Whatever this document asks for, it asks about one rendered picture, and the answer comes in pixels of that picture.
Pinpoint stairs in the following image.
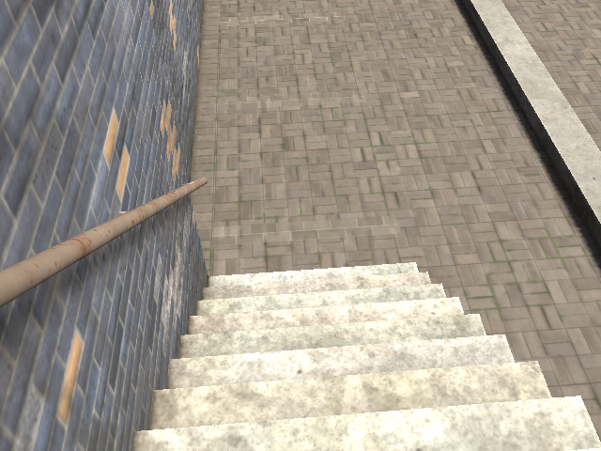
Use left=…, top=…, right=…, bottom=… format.
left=132, top=262, right=601, bottom=451

